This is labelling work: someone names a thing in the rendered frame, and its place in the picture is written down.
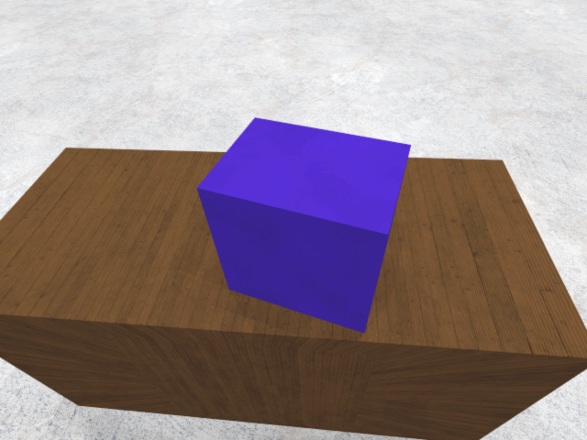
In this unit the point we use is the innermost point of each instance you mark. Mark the carton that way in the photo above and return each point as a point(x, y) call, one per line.
point(301, 216)

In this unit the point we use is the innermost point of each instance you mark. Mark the pedestal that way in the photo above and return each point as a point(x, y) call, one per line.
point(113, 295)

